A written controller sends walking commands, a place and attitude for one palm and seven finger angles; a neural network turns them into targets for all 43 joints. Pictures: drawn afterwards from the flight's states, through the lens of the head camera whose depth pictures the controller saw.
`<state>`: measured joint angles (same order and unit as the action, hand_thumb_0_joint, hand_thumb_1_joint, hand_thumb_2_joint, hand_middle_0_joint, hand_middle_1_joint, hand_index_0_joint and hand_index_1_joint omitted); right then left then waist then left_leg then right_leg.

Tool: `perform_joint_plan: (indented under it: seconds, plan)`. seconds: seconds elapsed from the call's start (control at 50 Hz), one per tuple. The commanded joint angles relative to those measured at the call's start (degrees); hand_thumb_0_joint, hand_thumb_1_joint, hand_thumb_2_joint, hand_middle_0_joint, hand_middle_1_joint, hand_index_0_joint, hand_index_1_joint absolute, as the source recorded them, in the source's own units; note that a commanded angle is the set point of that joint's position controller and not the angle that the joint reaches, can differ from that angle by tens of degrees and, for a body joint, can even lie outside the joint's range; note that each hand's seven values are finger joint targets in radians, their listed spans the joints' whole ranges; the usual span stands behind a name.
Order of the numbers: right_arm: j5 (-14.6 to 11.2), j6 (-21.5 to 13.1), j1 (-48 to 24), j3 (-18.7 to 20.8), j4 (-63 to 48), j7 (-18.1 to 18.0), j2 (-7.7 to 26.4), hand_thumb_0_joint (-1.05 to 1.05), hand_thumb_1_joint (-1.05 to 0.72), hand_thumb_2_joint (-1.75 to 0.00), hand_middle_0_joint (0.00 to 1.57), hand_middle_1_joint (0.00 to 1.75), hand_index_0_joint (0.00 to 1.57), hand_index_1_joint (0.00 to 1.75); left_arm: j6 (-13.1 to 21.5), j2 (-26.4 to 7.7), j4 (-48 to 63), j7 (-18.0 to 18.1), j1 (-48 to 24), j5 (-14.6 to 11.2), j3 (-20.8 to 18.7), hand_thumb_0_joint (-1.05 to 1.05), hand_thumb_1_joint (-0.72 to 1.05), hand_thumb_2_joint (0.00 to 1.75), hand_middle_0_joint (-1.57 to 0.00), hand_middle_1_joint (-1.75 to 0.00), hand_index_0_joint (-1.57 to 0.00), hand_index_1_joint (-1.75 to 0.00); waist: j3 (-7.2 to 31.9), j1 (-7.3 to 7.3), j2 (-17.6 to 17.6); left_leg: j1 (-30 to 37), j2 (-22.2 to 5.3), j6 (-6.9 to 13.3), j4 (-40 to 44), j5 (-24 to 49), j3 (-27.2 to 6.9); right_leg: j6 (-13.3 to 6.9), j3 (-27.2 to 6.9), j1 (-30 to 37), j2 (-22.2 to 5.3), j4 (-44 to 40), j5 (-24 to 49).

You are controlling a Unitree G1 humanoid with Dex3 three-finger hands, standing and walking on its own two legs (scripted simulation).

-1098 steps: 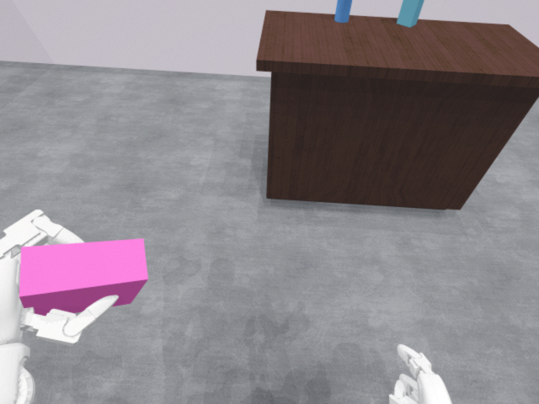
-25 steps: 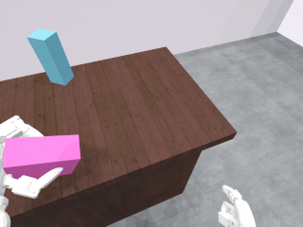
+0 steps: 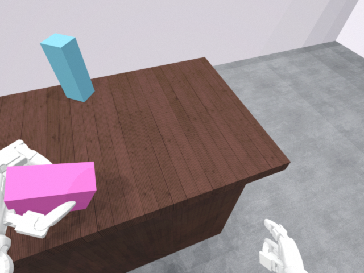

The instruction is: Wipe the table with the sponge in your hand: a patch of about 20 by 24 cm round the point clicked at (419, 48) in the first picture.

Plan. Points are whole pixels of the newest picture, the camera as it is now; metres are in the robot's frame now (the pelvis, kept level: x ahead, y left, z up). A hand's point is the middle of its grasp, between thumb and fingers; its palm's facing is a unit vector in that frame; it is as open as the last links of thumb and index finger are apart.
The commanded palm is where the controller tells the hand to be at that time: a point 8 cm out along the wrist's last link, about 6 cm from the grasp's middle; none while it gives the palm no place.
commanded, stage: shuffle to correct the standing spot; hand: left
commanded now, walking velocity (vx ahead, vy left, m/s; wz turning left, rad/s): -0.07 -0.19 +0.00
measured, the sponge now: (65, 190) +0.22 +0.21 +0.14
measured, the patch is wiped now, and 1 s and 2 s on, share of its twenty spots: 0.00 0.00 0.00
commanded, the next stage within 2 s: come to a stop and stand still in 0.04 s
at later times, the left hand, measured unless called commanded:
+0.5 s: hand (39, 197) +0.21 +0.25 +0.14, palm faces +0.20 -0.91 -0.38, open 9.1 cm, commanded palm +0.16 +0.31 +0.18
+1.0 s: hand out of the picture +0.23 +0.32 +0.16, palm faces +0.36 -0.86 -0.37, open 9.1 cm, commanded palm +0.17 +0.35 +0.18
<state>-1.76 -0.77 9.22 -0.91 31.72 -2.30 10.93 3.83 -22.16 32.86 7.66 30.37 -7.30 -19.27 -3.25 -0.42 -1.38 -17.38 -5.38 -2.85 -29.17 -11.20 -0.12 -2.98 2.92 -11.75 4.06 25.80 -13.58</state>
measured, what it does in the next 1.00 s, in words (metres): shifts its weight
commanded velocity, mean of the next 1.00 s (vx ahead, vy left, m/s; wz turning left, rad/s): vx -0.01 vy -0.02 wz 0.00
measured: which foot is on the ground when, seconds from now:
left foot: down 0.00-1.00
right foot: down 0.00-1.00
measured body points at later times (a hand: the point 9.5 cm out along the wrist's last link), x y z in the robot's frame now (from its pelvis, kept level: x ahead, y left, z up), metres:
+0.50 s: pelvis -0.01 +0.04 +0.00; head +0.02 +0.06 +0.44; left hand +0.19 +0.29 +0.16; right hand +0.14 -0.22 -0.07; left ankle +0.04 +0.15 -0.74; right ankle +0.00 -0.09 -0.74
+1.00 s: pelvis +0.00 +0.07 +0.00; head +0.04 +0.11 +0.45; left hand +0.21 +0.36 +0.18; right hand +0.19 -0.14 -0.06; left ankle +0.04 +0.15 -0.74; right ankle +0.00 -0.08 -0.74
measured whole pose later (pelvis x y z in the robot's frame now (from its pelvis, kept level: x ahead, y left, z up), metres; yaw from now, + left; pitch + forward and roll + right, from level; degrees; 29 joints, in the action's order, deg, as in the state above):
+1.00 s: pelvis +0.00 +0.07 +0.00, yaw -1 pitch -1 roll -2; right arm -0.5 -9.4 9.8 -1.9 33.1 -1.0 8.7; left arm 11.8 -21.7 28.7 5.7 22.6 -1.0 -20.7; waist -5.7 1.9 3.2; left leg -15.8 0.8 3.4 -27.9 -11.5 2.6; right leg 2.7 -0.7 -10.2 -1.2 23.5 -12.5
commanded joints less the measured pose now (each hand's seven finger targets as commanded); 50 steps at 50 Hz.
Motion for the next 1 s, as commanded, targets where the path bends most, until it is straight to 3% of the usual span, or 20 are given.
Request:
perform_joint_plan:
  seconds: [0.0, 0.14, 0.16, 0.18, 0.2, 0.22, 0.24, 0.26, 0.32, 0.36, 0.4, 0.42, 0.48, 0.54, 0.58, 0.62, 0.7, 0.8, 0.92, 0.98]
  plan:
    - [0.10, -3.32, -5.26, 2.76, -9.06, -0.47, 6.82, 0.00, -0.90, -0.90, 0.20, 0.30, 0.20, 0.30, 3.72, -8.95, 11.92, 1.11, -3.31, -0.18, -6.44, 0.00, 0.10, 1.30, -1.20, -1.60, -1.20, -1.60, 8.35, -0.29, -2.33, 4.82, -4.67, 4.22, 3.91, -0.46, -4.35, 1.88, -6.05, -0.39, -8.20, -5.15, 7.16]
    - [0.16, -3.61, -5.46, 2.52, -8.88, -0.70, 6.72, 0.00, -0.90, -0.90, 0.20, 0.30, 0.20, 0.30, 3.85, -8.45, 12.82, 1.46, -3.30, 0.01, -5.94, 0.00, 0.10, 1.30, -1.20, -1.60, -1.20, -1.60, 9.58, -0.24, -4.13, 5.88, -4.48, 4.51, 4.48, 0.40, -4.60, 1.87, -5.57, 0.47, -7.91, -4.89, 7.47]
    - [3.16, -8.83, 7.92, 6.72, -2.47, -1.94, 9.65, 0.00, -0.90, -0.90, 0.20, 0.30, 0.20, 0.30, 10.63, -55.99, 17.01, -1.04, -60.75, 10.91, -42.17, 0.00, 0.10, 1.30, -1.20, -1.60, -1.20, -1.60, 1.21, 3.10, 13.34, -2.84, -2.71, 4.54, -2.53, 6.36, 3.05, 6.26, -9.41, -4.48, -9.19, -11.45, 13.16]
    - [1.81, -9.09, 2.57, 5.23, -2.38, -1.58, 5.17, 0.00, -0.90, -0.90, 0.20, 0.30, 0.20, 0.30, 7.79, -21.72, -12.42, -4.07, -33.39, 5.58, -19.25, 0.00, 0.10, 1.30, -1.20, -1.60, -1.20, -1.60, 9.35, 1.50, 14.19, 3.09, 4.93, 4.21, -2.49, 7.82, 3.18, -0.04, -10.88, -2.48, -11.34, -7.37, 19.17]
    - [1.04, -9.31, 1.52, 6.27, -6.85, -0.92, 7.69, 0.00, -0.90, -0.90, 0.20, 0.30, 0.20, 0.30, 8.00, -19.74, -9.48, -3.87, -18.12, 3.55, -17.57, 0.00, 0.10, 1.30, -1.20, -1.60, -1.20, -1.60, 6.67, 4.18, 9.98, 3.01, 2.66, 2.59, -4.50, 6.56, 4.58, 2.67, -13.72, -2.09, -11.09, -7.12, 27.44]
    - [-0.06, -9.64, 0.77, 6.26, -6.97, -0.14, 7.99, 0.00, -0.90, -0.90, 0.20, 0.30, 0.20, 0.30, 7.07, -10.39, -13.69, -4.12, -13.16, 2.94, -9.71, 0.00, 0.10, 1.30, -1.20, -1.60, -1.20, -1.60, 9.70, 3.15, -0.34, 7.44, 1.99, 2.94, -1.71, 9.42, 5.75, 1.45, -12.12, 0.12, -11.45, -1.74, 30.58]
    - [0.48, -9.47, 2.01, 6.32, -7.86, 0.14, 9.12, 0.00, -0.90, -0.90, 0.20, 0.30, 0.20, 0.30, 8.47, -11.13, -5.54, -4.83, -15.40, 2.97, -8.47, 0.00, 0.10, 1.30, -1.20, -1.60, -1.20, -1.60, 12.14, 3.06, -4.47, 8.73, 0.75, 3.92, 0.19, 10.50, 4.28, 3.20, -10.02, 0.10, -10.43, 0.50, 24.20]
    - [0.62, -9.69, 1.60, 5.88, -7.89, 0.89, 9.11, 0.00, -0.90, -0.90, 0.20, 0.30, 0.20, 0.30, 9.49, -9.99, -1.79, -4.95, -13.64, 2.57, -7.32, 0.00, 0.10, 1.30, -1.20, -1.60, -1.20, -1.60, 14.08, 3.23, -7.13, 9.40, -0.87, 4.60, 1.32, 11.95, 3.00, 4.75, -8.11, 0.35, -9.08, 1.50, 18.30]
    - [-0.50, -11.24, -2.47, 4.08, -9.01, 2.77, 6.55, 0.00, -0.90, -0.90, 0.20, 0.30, 0.20, 0.30, 10.37, -3.86, 5.77, -4.06, -6.07, 2.38, -1.66, 0.00, 0.10, 1.30, -1.20, -1.60, -1.20, -1.60, 13.34, 3.55, -4.78, 7.49, -1.82, 5.75, 1.73, 8.31, 2.60, 6.34, -5.99, 1.79, -7.08, 1.83, 11.78]
    - [0.10, -11.40, -2.18, 4.24, -9.64, 2.48, 7.26, 0.00, -0.90, -0.90, 0.20, 0.30, 0.20, 0.30, 10.86, -8.93, 9.54, -2.99, -7.34, 3.35, -5.91, 0.00, 0.10, 1.30, -1.20, -1.60, -1.20, -1.60, 11.55, 3.26, 3.70, 3.98, 0.49, 4.60, 0.56, -2.30, 2.47, 4.87, -7.87, 0.37, -7.76, -2.81, 3.17]
    - [0.78, -11.52, -1.96, 4.01, -9.46, 1.51, 6.91, 0.00, -0.90, -0.90, 0.20, 0.30, 0.20, 0.30, 11.38, -12.89, 9.77, -2.01, -8.12, 3.31, -10.47, 0.00, 0.10, 1.30, -1.20, -1.60, -1.20, -1.60, 8.36, 2.41, 12.25, 5.15, 4.09, 3.34, -3.13, -7.34, 2.27, 1.35, -11.98, -6.54, -10.06, -10.19, -9.95]
    - [0.82, -11.13, -3.07, 3.66, -8.71, 0.88, 7.15, 0.00, -0.90, -0.90, 0.20, 0.30, 0.20, 0.30, 11.48, -17.18, 10.66, -0.82, -7.53, 3.61, -14.88, 0.00, 0.10, 1.30, -1.20, -1.60, -1.20, -1.60, 7.88, 2.36, 9.47, 8.38, 3.99, 3.40, -2.50, -6.53, 2.00, 0.08, -12.94, -10.54, -10.52, -11.16, -14.15]
    - [1.27, -10.78, -2.67, 3.43, -8.71, -0.38, 6.90, 0.00, -0.90, -0.90, 0.20, 0.30, 0.20, 0.30, 12.54, -13.19, 10.59, -0.25, -10.70, 3.08, -12.89, 0.00, 0.10, 1.30, -1.20, -1.60, -1.20, -1.60, 5.14, 1.12, -1.32, 6.42, 2.43, 3.93, 4.63, -9.05, -1.20, 0.77, -9.92, -9.31, -7.56, -7.81, -14.76]
    - [1.19, -11.31, -2.22, 3.19, -7.72, -0.64, 7.64, 0.00, -0.90, -0.90, 0.20, 0.30, 0.20, 0.30, 13.47, -12.27, 9.66, 0.17, -14.41, 4.17, -12.23, 0.00, 0.10, 1.30, -1.20, -1.60, -1.20, -1.60, 5.92, 1.46, -14.58, -1.41, -3.40, 6.14, 15.29, -18.21, -7.83, 2.35, -3.64, 0.94, -3.55, 2.84, -6.44]
    - [0.98, -12.29, -1.36, 3.14, -7.57, -0.17, 7.11, 0.00, -0.90, -0.90, 0.20, 0.30, 0.20, 0.30, 13.56, -11.11, 7.01, -0.26, -14.94, 4.88, -11.12, 0.00, 0.10, 1.30, -1.20, -1.60, -1.20, -1.60, 6.06, 1.99, -12.34, -3.69, -4.00, 6.59, 14.18, -16.67, -7.00, 2.38, -3.29, 4.56, -4.17, 3.17, -2.27]
    - [0.63, -13.07, -1.36, 2.87, -6.99, 0.66, 6.87, 0.00, -0.90, -0.90, 0.20, 0.30, 0.20, 0.30, 13.11, -7.66, 4.24, -0.74, -11.44, 4.94, -8.23, 0.00, 0.10, 1.30, -1.20, -1.60, -1.20, -1.60, 7.72, 1.75, -7.49, 1.42, -2.55, 5.82, 11.46, -9.62, -5.14, 2.47, -3.43, 3.18, -4.36, -0.21, 0.94]
    - [0.65, -13.09, 0.12, 3.54, -6.25, 1.76, 7.95, 0.00, -0.90, -0.90, 0.20, 0.30, 0.20, 0.30, 12.05, -4.48, 3.63, -1.49, -10.43, 5.74, -3.70, 0.00, 0.10, 1.30, -1.20, -1.60, -1.20, -1.60, 6.39, 1.33, -1.95, 0.81, -1.86, 5.03, 11.19, -9.22, -5.04, 2.78, -3.96, 2.42, -4.60, -2.03, 1.54]
    - [0.96, -12.49, -1.01, 3.11, -6.27, 1.32, 7.35, 0.00, -0.90, -0.90, 0.20, 0.30, 0.20, 0.30, 12.15, -7.73, 6.48, -0.91, -13.41, 6.10, -6.29, 0.00, 0.10, 1.30, -1.20, -1.60, -1.20, -1.60, 8.44, 1.32, -0.53, 3.93, -1.22, 4.57, 10.13, -2.08, -4.36, 2.83, -3.99, 3.27, -5.38, -2.80, 5.27]
    - [0.89, -11.93, -2.98, 2.68, -6.71, 0.43, 6.41, 0.00, -0.90, -0.90, 0.20, 0.30, 0.20, 0.30, 12.76, -10.92, 12.40, -0.02, -13.76, 5.70, -9.72, 0.00, 0.10, 1.30, -1.20, -1.60, -1.20, -1.60, 12.67, 1.56, -6.55, 9.17, -0.56, 3.71, 7.79, 10.18, -3.44, 2.44, -3.50, 5.19, -5.99, -1.86, 10.52]
    - [0.83, -11.51, -2.05, 3.10, -7.11, 0.69, 6.60, 0.00, -0.90, -0.90, 0.20, 0.30, 0.20, 0.30, 12.81, -8.80, 12.12, -0.29, -11.27, 5.30, -7.77, 0.00, 0.10, 1.30, -1.20, -1.60, -1.20, -1.60, 12.25, 1.59, -7.68, 9.32, -1.44, 3.66, 7.00, 12.48, -3.40, 2.34, -3.12, 5.38, -6.65, -2.35, 10.42]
